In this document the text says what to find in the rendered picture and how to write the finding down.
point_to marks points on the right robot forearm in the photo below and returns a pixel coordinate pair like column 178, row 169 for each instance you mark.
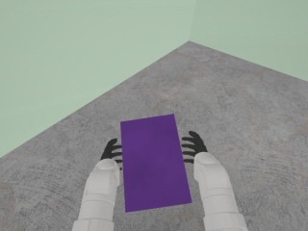
column 219, row 203

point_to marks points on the carton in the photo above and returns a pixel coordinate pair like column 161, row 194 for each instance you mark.
column 154, row 174

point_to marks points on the left robot forearm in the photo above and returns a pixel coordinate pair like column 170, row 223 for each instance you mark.
column 99, row 198

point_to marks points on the robot right hand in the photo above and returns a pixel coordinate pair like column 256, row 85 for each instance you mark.
column 198, row 146

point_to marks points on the robot left hand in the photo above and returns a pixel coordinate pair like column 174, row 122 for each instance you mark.
column 107, row 154

